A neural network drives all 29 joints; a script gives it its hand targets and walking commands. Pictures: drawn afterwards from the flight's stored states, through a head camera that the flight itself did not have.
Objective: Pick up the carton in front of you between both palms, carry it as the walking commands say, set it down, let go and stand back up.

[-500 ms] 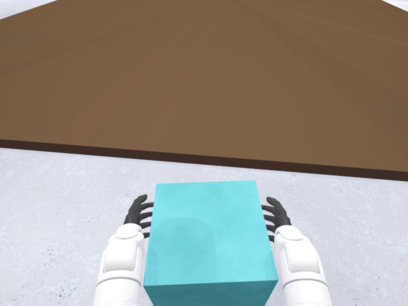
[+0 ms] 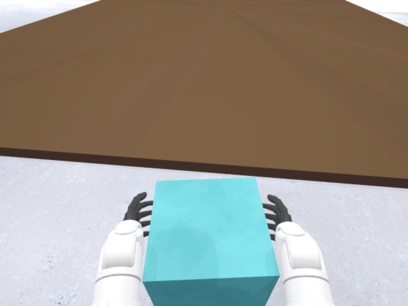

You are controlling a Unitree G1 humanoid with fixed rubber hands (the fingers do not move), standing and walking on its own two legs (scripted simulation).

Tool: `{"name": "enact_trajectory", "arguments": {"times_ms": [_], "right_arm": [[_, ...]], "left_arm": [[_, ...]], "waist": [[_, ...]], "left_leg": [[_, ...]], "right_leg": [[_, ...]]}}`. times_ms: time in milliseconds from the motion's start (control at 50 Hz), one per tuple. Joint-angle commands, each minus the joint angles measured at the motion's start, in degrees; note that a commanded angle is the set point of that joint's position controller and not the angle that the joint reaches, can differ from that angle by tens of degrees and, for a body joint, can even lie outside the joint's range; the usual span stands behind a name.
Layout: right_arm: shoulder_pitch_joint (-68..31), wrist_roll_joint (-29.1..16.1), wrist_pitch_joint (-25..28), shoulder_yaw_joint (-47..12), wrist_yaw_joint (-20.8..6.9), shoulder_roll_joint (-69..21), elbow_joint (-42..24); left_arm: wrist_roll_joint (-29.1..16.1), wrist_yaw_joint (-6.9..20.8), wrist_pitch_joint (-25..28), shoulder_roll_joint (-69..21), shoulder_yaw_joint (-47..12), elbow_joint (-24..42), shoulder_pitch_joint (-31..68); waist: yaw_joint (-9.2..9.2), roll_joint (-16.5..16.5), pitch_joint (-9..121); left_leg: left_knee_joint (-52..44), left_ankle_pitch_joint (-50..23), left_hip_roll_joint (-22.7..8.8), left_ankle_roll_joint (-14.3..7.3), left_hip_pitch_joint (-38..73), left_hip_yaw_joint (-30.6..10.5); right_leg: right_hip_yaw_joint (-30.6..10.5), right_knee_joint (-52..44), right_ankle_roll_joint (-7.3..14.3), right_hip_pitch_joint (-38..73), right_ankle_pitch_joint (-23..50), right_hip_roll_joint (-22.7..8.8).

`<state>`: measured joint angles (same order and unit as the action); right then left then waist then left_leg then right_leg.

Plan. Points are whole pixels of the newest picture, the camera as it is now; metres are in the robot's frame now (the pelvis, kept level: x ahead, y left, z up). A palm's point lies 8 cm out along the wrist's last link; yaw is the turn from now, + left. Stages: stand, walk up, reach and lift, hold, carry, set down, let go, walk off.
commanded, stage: hold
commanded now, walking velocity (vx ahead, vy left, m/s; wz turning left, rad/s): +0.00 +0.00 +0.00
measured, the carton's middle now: (208, 252) +0.28 +0.00 -0.02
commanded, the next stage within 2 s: carry in 0.30 s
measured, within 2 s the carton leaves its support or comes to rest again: neither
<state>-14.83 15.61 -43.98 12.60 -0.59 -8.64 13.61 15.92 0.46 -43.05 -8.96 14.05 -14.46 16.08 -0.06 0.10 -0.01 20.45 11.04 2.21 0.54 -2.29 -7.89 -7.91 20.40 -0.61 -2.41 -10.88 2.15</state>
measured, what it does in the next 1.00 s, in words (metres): walks ahead: left foot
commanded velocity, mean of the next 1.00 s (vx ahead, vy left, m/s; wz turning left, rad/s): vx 0.37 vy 0.00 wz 0.00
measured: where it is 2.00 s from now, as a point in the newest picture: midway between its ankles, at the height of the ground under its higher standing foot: (204, 218)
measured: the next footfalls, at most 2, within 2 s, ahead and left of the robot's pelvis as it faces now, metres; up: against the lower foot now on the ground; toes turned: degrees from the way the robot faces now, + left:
left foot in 0.84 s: +0.22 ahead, +0.11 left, +0.00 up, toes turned +9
right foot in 1.20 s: +0.57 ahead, -0.09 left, +0.00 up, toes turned -10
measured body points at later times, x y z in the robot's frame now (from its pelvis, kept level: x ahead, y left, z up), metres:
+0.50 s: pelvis +0.02 +0.01 -0.01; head -0.02 +0.01 +0.44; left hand +0.33 +0.16 +0.06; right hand +0.33 -0.14 +0.05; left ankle +0.01 +0.14 -0.74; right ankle +0.01 -0.13 -0.75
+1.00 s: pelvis +0.25 +0.03 +0.00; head +0.26 +0.03 +0.45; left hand +0.54 +0.17 +0.07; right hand +0.53 -0.13 +0.07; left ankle +0.18 +0.10 -0.75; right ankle +0.18 -0.08 -0.68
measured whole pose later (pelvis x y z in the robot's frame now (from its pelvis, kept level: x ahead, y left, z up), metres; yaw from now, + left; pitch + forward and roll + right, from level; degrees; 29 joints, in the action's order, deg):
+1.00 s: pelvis +0.25 +0.03 +0.00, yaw -2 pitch +6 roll -1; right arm -8.6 5.8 -70.2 5.3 5.8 -7.6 -20.1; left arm 5.0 -5.7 -69.9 -7.8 7.9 19.8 10.0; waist -0.6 1.1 7.0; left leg 22.7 18.4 -0.9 -2.5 -10.5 10.8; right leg 6.3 58.6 0.2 -27.6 -24.1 -3.4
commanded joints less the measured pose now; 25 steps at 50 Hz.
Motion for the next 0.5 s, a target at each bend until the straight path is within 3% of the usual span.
{"name": "enact_trajectory", "arguments": {"times_ms": [0, 260, 280, 320, 340, 400, 420, 460, 480], "right_arm": [[-31.2, -14.5, 2.2, -30.5, -13.4, -51.6, -2.5], [-32.8, -14.1, 2.6, -30.2, -13.4, -52.1, -1.2], [-33.6, -14.7, 2.4, -30.6, -13.3, -51.7, -2.2], [-33.7, -15.6, 2.1, -31.5, -12.9, -52.0, -4.0], [-34.2, -16.4, 1.7, -32.9, -12.7, -52.0, -5.8], [-33.9, -19.4, -0.4, -36.9, -11.6, -51.3, -10.3], [-33.5, -20.4, -1.7, -38.5, -11.3, -50.7, -12.2], [-33.4, -22.9, -4.7, -41.0, -10.7, -49.6, -15.6], [-33.6, -24.0, -6.5, -41.8, -10.4, -48.8, -17.0]], "left_arm": [[-14.4, 13.8, 0.9, -52.7, -30.9, 0.1, 27.6], [-13.9, 13.9, 1.3, -53.0, -30.3, -1.4, 29.4], [-14.2, 13.8, 1.0, -52.5, -31.1, -0.6, 29.6], [-15.2, 13.3, 0.7, -52.3, -32.2, 1.4, 29.2], [-15.9, 12.9, 0.5, -52.4, -33.4, 3.3, 29.9], [-18.8, 11.8, -1.7, -52.0, -37.4, 8.3, 29.3], [-19.7, 11.3, -3.0, -51.3, -38.9, 10.1, 28.5], [-21.8, 10.3, -6.2, -49.5, -41.9, 14.1, 28.5], [-22.9, 10.0, -8.0, -48.8, -43.2, 15.9, 29.0]], "waist": [[-0.04, 0.1, 10.0], [-0.07, -0.1, 11.1], [-0.05, -0.9, 11.7], [0.21, -1.3, 11.7], [0.2, -1.6, 10.7], [0.45, -4.3, 14.7], [0.59, -5.3, 16.7], [0.58, -5.3, 15.8], [0.44, -2.4, 14.3]], "left_leg": [[-3.3, -5.0, 3.0, 0.5, -0.1, 4.1], [-3.0, -4.0, 3.0, 0.4, -0.1, 4.3], [1.4, 4.3, -6.1, -0.4, -6.7, 2.3], [0.8, 24.7, -4.8, -1.2, -10.9, 1.2], [1.8, 28.5, -4.7, -1.1, -13.1, 1.6], [8.8, 15.2, -3.6, -0.3, -12.8, 7.0], [10.4, 13.7, -3.1, -0.4, -13.1, 8.2], [7.6, 17.0, -3.4, -1.0, -13.6, 8.3], [4.3, 20.5, -5.8, -2.0, -12.6, 5.2]], "right_leg": [[4.1, -3.0, -0.2, 1.2, 4.9, 3.1], [4.2, -2.6, -0.3, 1.4, 4.2, 3.0], [1.9, 1.3, 0.4, -5.0, -4.2, -6.4], [-0.7, -1.1, 1.4, -10.3, -26.5, -6.1], [-1.3, -1.6, 1.7, -12.0, -31.5, -6.6], [-1.6, -0.8, 3.4, -10.8, -23.5, -8.8], [-2.8, -0.7, 4.3, -10.0, -23.8, -9.9], [-2.5, -0.3, 5.0, -12.5, -27.8, -10.4], [0.1, 2.7, 4.2, -15.8, -27.7, -9.2]]}}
